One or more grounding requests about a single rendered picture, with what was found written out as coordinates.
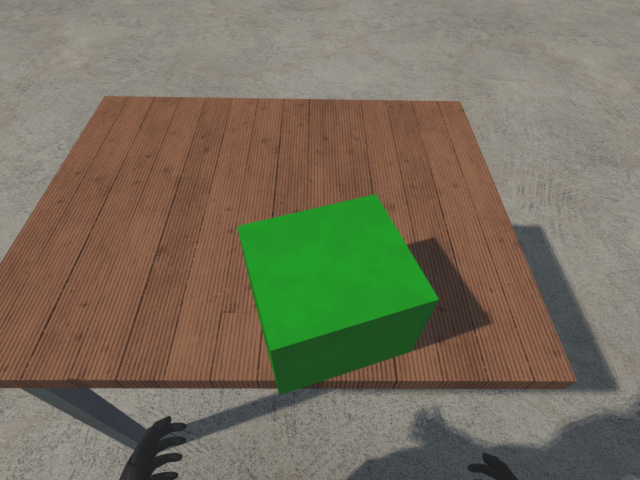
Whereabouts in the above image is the right robot hand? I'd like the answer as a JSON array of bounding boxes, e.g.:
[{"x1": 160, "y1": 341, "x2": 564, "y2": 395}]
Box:
[{"x1": 467, "y1": 453, "x2": 518, "y2": 480}]

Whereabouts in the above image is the table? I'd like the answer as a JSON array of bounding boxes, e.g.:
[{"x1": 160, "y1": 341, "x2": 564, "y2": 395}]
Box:
[{"x1": 0, "y1": 96, "x2": 577, "y2": 450}]

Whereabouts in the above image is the left robot hand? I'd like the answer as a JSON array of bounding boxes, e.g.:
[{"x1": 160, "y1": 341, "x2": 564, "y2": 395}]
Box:
[{"x1": 119, "y1": 416, "x2": 186, "y2": 480}]

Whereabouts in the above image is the carton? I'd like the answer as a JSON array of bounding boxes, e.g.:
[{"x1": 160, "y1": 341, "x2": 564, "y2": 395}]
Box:
[{"x1": 237, "y1": 194, "x2": 439, "y2": 395}]

